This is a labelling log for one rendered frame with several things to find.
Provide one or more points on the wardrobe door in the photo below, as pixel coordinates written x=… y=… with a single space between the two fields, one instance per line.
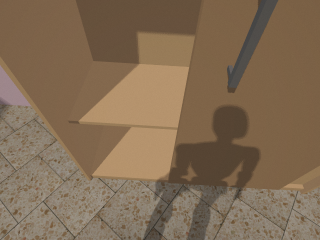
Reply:
x=265 y=133
x=307 y=177

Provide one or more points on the handle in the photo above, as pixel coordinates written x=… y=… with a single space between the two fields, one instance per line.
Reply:
x=255 y=32

